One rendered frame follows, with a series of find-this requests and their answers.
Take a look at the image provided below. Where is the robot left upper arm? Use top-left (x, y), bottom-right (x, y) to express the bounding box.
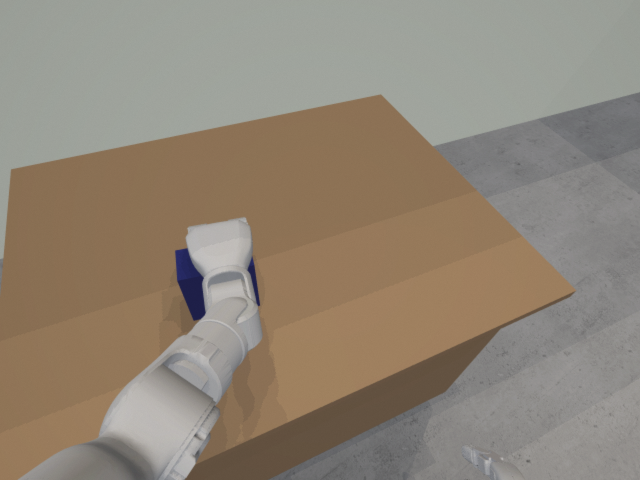
top-left (18, 364), bottom-right (220, 480)

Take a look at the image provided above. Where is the table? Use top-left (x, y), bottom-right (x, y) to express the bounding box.
top-left (0, 94), bottom-right (577, 480)

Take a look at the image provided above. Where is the robot left hand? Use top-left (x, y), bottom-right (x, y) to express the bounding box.
top-left (185, 217), bottom-right (253, 278)

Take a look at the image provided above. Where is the left robot forearm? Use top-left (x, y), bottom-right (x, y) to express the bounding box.
top-left (99, 266), bottom-right (263, 436)

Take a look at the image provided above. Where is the robot right hand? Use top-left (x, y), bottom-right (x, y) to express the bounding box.
top-left (462, 445), bottom-right (526, 480)

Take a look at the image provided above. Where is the sponge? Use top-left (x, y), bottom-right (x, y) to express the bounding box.
top-left (175, 248), bottom-right (260, 321)

